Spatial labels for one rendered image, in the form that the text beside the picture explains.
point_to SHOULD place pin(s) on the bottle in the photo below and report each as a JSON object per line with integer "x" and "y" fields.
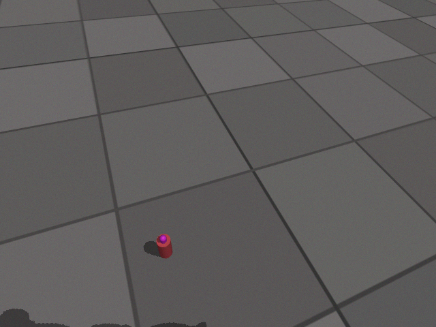
{"x": 164, "y": 245}

